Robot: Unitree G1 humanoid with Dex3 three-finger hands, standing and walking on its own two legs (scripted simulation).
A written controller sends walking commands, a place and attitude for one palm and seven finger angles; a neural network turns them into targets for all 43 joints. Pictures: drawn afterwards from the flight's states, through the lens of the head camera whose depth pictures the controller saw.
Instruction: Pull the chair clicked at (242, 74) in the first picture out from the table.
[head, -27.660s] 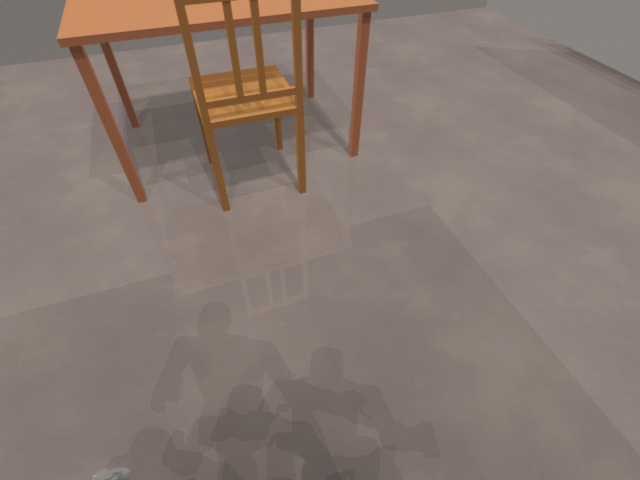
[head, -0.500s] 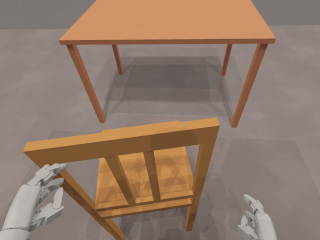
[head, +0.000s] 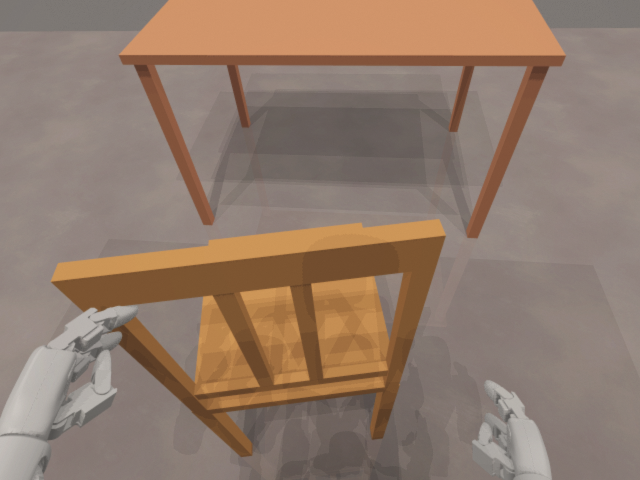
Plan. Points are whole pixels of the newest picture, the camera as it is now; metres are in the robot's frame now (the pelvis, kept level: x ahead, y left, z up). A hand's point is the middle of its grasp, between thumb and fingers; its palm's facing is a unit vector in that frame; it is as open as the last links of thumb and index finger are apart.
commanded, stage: step back with the hand held close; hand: left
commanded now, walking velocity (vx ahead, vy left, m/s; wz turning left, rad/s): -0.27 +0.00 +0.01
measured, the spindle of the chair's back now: (249, 343) +0.30 +0.16 -0.07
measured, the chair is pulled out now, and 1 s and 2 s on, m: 0.62 0.62 0.62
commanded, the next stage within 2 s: stop stepping back and stand still in 0.94 s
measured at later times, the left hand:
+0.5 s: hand out of the picture +0.12 +0.29 +0.16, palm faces +0.47 -0.74 -0.48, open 7.3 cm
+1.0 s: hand out of the picture +0.04 +0.30 +0.17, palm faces +0.48 -0.72 -0.51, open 7.4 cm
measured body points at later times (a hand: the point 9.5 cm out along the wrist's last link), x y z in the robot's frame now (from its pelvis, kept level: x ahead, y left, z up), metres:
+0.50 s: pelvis -0.09 +0.03 +0.00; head -0.08 +0.01 +0.44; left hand +0.09 +0.33 +0.18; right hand +0.07 -0.22 -0.10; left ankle -0.04 +0.16 -0.74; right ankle +0.03 -0.11 -0.73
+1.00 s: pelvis -0.16 +0.03 -0.02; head -0.13 +0.04 +0.43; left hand +0.01 +0.34 +0.20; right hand +0.03 -0.20 -0.09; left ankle -0.04 +0.16 -0.73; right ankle -0.07 -0.11 -0.71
